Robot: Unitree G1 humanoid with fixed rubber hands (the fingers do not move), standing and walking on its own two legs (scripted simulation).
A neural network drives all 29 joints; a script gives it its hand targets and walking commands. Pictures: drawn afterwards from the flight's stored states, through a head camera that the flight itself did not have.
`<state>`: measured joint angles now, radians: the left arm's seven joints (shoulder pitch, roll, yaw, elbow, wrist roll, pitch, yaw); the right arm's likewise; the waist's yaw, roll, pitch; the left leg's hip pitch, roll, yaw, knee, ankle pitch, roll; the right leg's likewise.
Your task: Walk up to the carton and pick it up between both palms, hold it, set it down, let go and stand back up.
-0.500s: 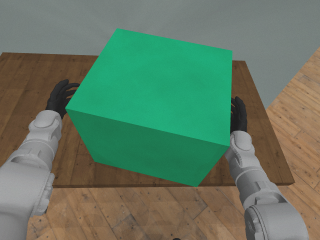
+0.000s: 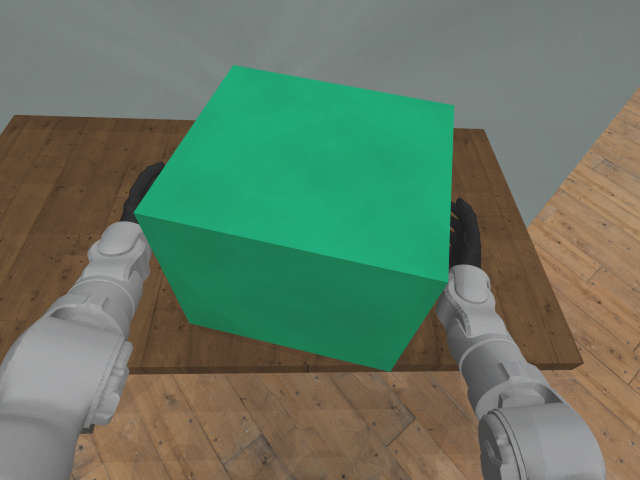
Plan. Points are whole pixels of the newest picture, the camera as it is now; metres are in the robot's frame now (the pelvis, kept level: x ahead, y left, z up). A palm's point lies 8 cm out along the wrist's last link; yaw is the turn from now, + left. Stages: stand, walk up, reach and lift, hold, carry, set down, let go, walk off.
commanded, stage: reach and lift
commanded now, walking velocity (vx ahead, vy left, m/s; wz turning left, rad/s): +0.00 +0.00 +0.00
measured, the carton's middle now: (313, 221) +0.47 -0.02 +0.02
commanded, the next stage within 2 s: none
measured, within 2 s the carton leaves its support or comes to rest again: leaves its support in 1.86 s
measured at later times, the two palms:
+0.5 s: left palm (143, 222) +0.44 +0.21 +0.05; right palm (459, 258) +0.39 -0.21 +0.04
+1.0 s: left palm (150, 220) +0.45 +0.20 +0.06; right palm (457, 258) +0.39 -0.21 +0.04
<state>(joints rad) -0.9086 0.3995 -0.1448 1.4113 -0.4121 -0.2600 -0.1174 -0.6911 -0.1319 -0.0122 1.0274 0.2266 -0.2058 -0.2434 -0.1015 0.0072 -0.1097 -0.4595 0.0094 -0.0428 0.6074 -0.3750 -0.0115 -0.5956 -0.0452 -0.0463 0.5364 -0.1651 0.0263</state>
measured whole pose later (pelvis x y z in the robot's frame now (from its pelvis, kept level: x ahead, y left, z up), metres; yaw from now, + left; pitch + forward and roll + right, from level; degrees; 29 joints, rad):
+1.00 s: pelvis +0.00 +0.00 +0.00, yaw +0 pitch +14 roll -1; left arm -0.93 0.39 -0.14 1.43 -0.29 -0.32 -0.19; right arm -0.74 -0.08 -0.22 1.09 0.02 -0.24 -0.25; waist -0.10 0.01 -0.11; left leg -0.48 0.00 -0.04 0.61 -0.38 -0.01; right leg -0.61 -0.05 -0.05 0.53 -0.17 0.03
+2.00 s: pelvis -0.01 +0.01 +0.00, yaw +0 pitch +14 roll -1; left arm -0.84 0.33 -0.14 1.32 -0.27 -0.34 -0.12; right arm -0.62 -0.08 -0.26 0.92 0.06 -0.19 -0.20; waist -0.10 0.01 -0.16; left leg -0.49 0.00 -0.05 0.61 -0.36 -0.01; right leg -0.61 -0.05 -0.05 0.50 -0.13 0.03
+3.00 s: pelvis -0.05 +0.00 +0.00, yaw +0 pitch +11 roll +0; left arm -0.69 0.32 -0.13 0.69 -0.27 0.28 0.03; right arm -0.64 -0.23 -0.22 0.59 0.21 0.36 -0.16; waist -0.08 0.01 -0.22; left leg -0.49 0.00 -0.05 0.59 -0.29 -0.01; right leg -0.59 -0.05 -0.05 0.44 -0.05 0.02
